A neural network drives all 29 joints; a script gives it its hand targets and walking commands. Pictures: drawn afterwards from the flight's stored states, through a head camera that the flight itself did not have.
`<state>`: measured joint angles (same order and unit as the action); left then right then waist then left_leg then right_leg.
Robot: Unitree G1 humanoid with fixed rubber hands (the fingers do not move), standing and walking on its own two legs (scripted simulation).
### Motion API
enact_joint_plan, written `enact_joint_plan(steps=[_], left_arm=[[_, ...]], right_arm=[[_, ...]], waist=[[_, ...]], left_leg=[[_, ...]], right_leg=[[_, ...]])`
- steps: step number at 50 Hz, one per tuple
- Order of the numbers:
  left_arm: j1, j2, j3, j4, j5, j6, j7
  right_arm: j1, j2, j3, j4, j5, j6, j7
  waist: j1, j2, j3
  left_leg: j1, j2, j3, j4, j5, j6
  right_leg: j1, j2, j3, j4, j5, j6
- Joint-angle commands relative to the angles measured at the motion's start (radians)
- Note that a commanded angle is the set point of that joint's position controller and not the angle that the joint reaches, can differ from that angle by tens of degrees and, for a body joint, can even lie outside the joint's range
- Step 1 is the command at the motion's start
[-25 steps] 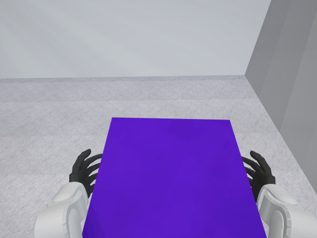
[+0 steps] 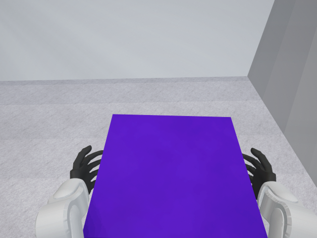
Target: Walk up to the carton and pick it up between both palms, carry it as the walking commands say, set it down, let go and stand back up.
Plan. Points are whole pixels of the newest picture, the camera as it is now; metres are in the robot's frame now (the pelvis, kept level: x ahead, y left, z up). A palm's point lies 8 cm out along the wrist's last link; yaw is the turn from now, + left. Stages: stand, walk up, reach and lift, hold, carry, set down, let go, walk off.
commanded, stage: carry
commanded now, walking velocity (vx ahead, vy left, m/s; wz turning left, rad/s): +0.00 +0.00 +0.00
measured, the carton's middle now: (169, 190) +0.25 +0.00 +0.00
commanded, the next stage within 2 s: hold in 1.66 s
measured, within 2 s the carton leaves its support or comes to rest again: neither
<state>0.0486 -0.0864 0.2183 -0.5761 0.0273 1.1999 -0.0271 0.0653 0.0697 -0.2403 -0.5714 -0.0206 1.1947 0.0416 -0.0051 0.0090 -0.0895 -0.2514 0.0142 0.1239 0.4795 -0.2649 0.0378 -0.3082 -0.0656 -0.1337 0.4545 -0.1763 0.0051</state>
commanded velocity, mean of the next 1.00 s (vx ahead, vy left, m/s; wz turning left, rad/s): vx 0.00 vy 0.00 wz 0.00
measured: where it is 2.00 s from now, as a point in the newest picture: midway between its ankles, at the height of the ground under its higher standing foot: outside the picture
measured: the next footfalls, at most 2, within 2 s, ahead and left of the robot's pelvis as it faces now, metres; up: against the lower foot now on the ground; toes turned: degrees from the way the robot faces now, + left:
none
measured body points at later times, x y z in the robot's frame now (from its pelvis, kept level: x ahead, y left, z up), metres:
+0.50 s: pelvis -0.01 -0.01 +0.00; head -0.02 -0.01 +0.45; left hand +0.23 +0.18 +0.09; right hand +0.22 -0.21 +0.08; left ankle -0.01 +0.09 -0.74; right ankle +0.03 -0.12 -0.74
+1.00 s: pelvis +0.00 +0.00 +0.00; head -0.02 +0.00 +0.45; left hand +0.23 +0.19 +0.09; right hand +0.23 -0.20 +0.09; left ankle -0.01 +0.09 -0.74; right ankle +0.04 -0.13 -0.74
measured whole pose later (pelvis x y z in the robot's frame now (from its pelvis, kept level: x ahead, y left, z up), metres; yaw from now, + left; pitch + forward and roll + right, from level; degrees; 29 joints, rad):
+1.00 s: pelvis +0.00 +0.00 +0.00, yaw +0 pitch +2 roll +0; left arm 0.06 -0.09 0.22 -0.58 0.03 1.21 -0.03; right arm 0.06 0.06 -0.23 -0.56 -0.02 1.21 0.04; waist -0.01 0.01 -0.10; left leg -0.25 0.02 0.13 0.46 -0.25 0.03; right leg -0.30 -0.06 -0.13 0.43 -0.16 0.00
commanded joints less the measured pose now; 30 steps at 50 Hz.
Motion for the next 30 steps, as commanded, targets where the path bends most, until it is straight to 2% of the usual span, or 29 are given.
enact_joint_plan(steps=[1, 2, 3, 4, 5, 6, 7, 8, 9, 10, 11, 12, 14, 15, 16, 17, 18, 19, 20, 21, 22, 23, 25, 26, 27, 28, 29, 30], left_arm=[[-0.340, -0.636, -0.818, -0.127, -0.242, 0.000, -0.041], [-0.410, -0.622, -0.839, -0.180, -0.257, -0.004, -0.040], [-0.397, -0.637, -0.820, -0.122, -0.236, 0.000, -0.037], [-0.435, -0.642, -0.843, -0.171, -0.256, 0.002, -0.038], [-0.390, -0.637, -0.837, -0.154, -0.256, 0.000, -0.039], [-0.359, -0.637, -0.815, -0.115, -0.238, 0.002, -0.038], [-0.378, -0.624, -0.816, -0.123, -0.246, 0.003, -0.040], [-0.389, -0.611, -0.818, -0.139, -0.248, 0.000, -0.036], [-0.415, -0.616, -0.830, -0.156, -0.253, -0.003, -0.035], [-0.425, -0.646, -0.841, -0.173, -0.270, -0.007, -0.043], [-0.410, -0.632, -0.832, -0.152, -0.255, -0.006, -0.038], [-0.385, -0.648, -0.831, -0.133, -0.257, -0.005, -0.040], [-0.410, -0.655, -0.843, -0.174, -0.270, -0.010, -0.039], [-0.333, -0.630, -0.811, -0.120, -0.240, 0.001, -0.040], [-0.381, -0.638, -0.821, -0.125, -0.242, -0.002, -0.041], [-0.411, -0.611, -0.826, -0.163, -0.244, -0.007, -0.038], [-0.412, -0.627, -0.826, -0.142, -0.242, -0.003, -0.036], [-0.395, -0.637, -0.823, -0.144, -0.244, -0.002, -0.041], [-0.405, -0.642, -0.829, -0.156, -0.250, -0.001, -0.039], [-0.428, -0.639, -0.845, -0.169, -0.259, -0.005, -0.040], [-0.405, -0.647, -0.824, -0.144, -0.249, -0.007, -0.044], [-0.388, -0.627, -0.824, -0.131, -0.244, 0.001, -0.036], [-0.361, -0.622, -0.811, -0.138, -0.235, 0.002, -0.039], [-0.353, -0.645, -0.812, -0.125, -0.246, -0.002, -0.041], [-0.409, -0.649, -0.833, -0.165, -0.258, -0.010, -0.042], [-0.409, -0.630, -0.827, -0.159, -0.253, -0.007, -0.039], [-0.383, -0.616, -0.809, -0.146, -0.240, -0.007, -0.037], [-0.423, -0.623, -0.827, -0.191, -0.254, -0.006, -0.038]], right_arm=[[-0.396, 0.632, 0.833, -0.187, 0.282, 0.006, 0.043], [-0.393, 0.628, 0.820, -0.173, 0.277, 0.004, 0.048], [-0.457, 0.630, 0.831, -0.182, 0.285, 0.004, 0.048], [-0.419, 0.649, 0.827, -0.163, 0.280, 0.009, 0.045], [-0.391, 0.622, 0.812, -0.183, 0.267, 0.003, 0.043], [-0.431, 0.620, 0.838, -0.205, 0.282, 0.006, 0.041], [-0.409, 0.614, 0.830, -0.182, 0.268, 0.009, 0.034], [-0.387, 0.599, 0.817, -0.173, 0.260, 0.012, 0.034], [-0.394, 0.608, 0.811, -0.160, 0.263, 0.008, 0.040], [-0.422, 0.639, 0.826, -0.189, 0.276, -0.003, 0.039], [-0.409, 0.634, 0.819, -0.160, 0.273, -0.003, 0.039], [-0.431, 0.612, 0.823, -0.209, 0.272, -0.007, 0.037], [-0.399, 0.642, 0.831, -0.200, 0.278, -0.003, 0.039], [-0.372, 0.621, 0.830, -0.165, 0.273, 0.007, 0.041], [-0.437, 0.628, 0.844, -0.181, 0.283, 0.001, 0.043], [-0.391, 0.622, 0.822, -0.145, 0.270, 0.003, 0.042], [-0.416, 0.625, 0.821, -0.159, 0.271, 0.000, 0.041], [-0.453, 0.635, 0.846, -0.212, 0.288, -0.001, 0.043], [-0.430, 0.630, 0.832, -0.196, 0.276, 0.003, 0.039], [-0.445, 0.623, 0.829, -0.209, 0.277, -0.006, 0.041], [-0.459, 0.647, 0.846, -0.196, 0.288, -0.007, 0.043], [-0.404, 0.611, 0.815, -0.185, 0.271, 0.003, 0.037], [-0.413, 0.627, 0.843, -0.184, 0.283, 0.007, 0.039], [-0.398, 0.639, 0.842, -0.179, 0.281, 0.005, 0.039], [-0.430, 0.656, 0.848, -0.187, 0.288, -0.003, 0.043], [-0.424, 0.635, 0.835, -0.174, 0.281, 0.002, 0.042], [-0.437, 0.617, 0.841, -0.208, 0.284, 0.001, 0.036], [-0.420, 0.632, 0.834, -0.188, 0.281, 0.005, 0.043]], waist=[[0.001, -0.020, -0.178], [0.000, 0.015, -0.145], [0.002, -0.004, -0.134], [0.003, 0.033, -0.130], [-0.001, 0.027, -0.181], [0.002, -0.009, -0.167], [-0.001, -0.029, -0.140], [-0.002, -0.015, -0.140], [-0.004, 0.011, -0.155], [0.001, -0.012, -0.173], [0.000, 0.012, -0.184], [0.001, 0.016, -0.185], [-0.001, -0.026, -0.189], [0.001, -0.031, -0.168], [0.001, -0.032, -0.159], [-0.001, 0.012, -0.143], [0.000, 0.014, -0.152], [0.001, -0.046, -0.155], [0.001, -0.004, -0.150], [0.000, 0.009, -0.175], [0.001, -0.042, -0.157], [0.000, 0.022, -0.153], [-0.002, -0.018, -0.143], [-0.002, -0.046, -0.211], [-0.003, -0.040, -0.198], [-0.002, -0.044, -0.180], [-0.005, -0.036, -0.162], [-0.004, -0.027, -0.161]], left_leg=[[0.043, 0.144, -0.128, -0.089, 0.232, -0.001], [0.026, 0.155, -0.147, -0.113, 0.218, 0.003], [0.036, 0.157, -0.124, -0.110, 0.194, -0.001], [0.016, 0.148, -0.116, -0.116, 0.164, 0.003], [0.044, 0.148, -0.135, -0.108, 0.191, 0.007], [0.051, 0.144, -0.112, -0.094, 0.188, 0.001], [0.013, 0.141, -0.108, -0.091, 0.227, -0.002], [0.020, 0.138, -0.110, -0.082, 0.205, -0.005], [0.044, 0.139, -0.109, -0.094, 0.227, -0.006], [0.042, 0.146, -0.124, -0.102, 0.208, 0.000], [0.058, 0.152, -0.117, -0.090, 0.250, -0.002], [0.054, 0.141, -0.110, -0.075, 0.272, 0.004], [0.036, 0.142, -0.101, -0.078, 0.253, 0.000], [0.032, 0.136, -0.110, -0.077, 0.167, 0.003], [0.008, 0.135, -0.115, -0.089, 0.136, -0.001], [-0.007, 0.133, -0.126, -0.116, 0.079, 0.002], [-0.009, 0.140, -0.136, -0.129, 0.074, 0.008], [0.000, 0.148, -0.126, -0.128, 0.043, 0.007], [0.022, 0.143, -0.105, -0.108, 0.113, 0.001], [0.013, 0.142, -0.128, -0.130, 0.100, -0.003], [0.023, 0.150, -0.132, -0.118, 0.104, 0.004], [0.004, 0.137, -0.125, -0.130, 0.085, -0.001], [0.017, 0.138, -0.111, -0.098, 0.097, 0.001], [0.058, 0.130, -0.106, -0.077, 0.140, -0.003], [0.033, 0.133, -0.105, -0.083, 0.112, -0.008], [0.033, 0.119, -0.102, -0.089, 0.020, -0.001], [0.028, 0.120, -0.109, -0.087, 0.049, -0.003], [0.020, 0.122, -0.107, -0.083, 0.048, -0.007]], right_leg=[[0.107, -0.095, 0.083, -0.040, 0.114, -0.029], [0.088, -0.088, 0.084, -0.039, 0.068, -0.033], [0.074, -0.092, 0.075, -0.049, 0.059, -0.029], [0.072, -0.099, 0.087, -0.057, 0.052, -0.036], [0.094, -0.092, 0.092, -0.055, 0.061, -0.040], [0.086, -0.105, 0.092, -0.063, 0.094, -0.035], [0.106, -0.104, 0.078, -0.049, 0.141, -0.030], [0.092, -0.106, 0.097, -0.052, 0.144, -0.030], [0.078, -0.103, 0.081, -0.037, 0.125, -0.025], [0.087, -0.098, 0.085, -0.037, 0.086, -0.034], [0.088, -0.096, 0.083, -0.031, 0.111, -0.039], [0.084, -0.098, 0.082, -0.027, 0.129, -0.034], [0.110, -0.108, 0.072, -0.030, 0.155, -0.029], [0.087, -0.112, 0.098, -0.069, 0.116, -0.029], [0.103, -0.113, 0.104, -0.061, 0.115, -0.032], [0.093, -0.109, 0.109, -0.074, 0.039, -0.036], [0.101, -0.100, 0.092, -0.058, 0.031, -0.032], [0.102, -0.098, 0.084, -0.068, 0.025, -0.029], [0.079, -0.108, 0.094, -0.070, 0.068, -0.028], [0.110, -0.097, 0.078, -0.048, 0.042, -0.029], [0.090, -0.098, 0.088, -0.078, 0.053, -0.036], [0.096, -0.096, 0.077, -0.064, 0.029, -0.029], [0.086, -0.112, 0.103, -0.092, 0.091, -0.035], [0.123, -0.126, 0.110, -0.074, 0.159, -0.037], [0.130, -0.126, 0.102, -0.072, 0.158, -0.031], [0.102, -0.121, 0.128, -0.106, 0.083, -0.029], [0.108, -0.118, 0.121, -0.097, 0.115, -0.029], [0.105, -0.119, 0.126, -0.099, 0.115, -0.033]])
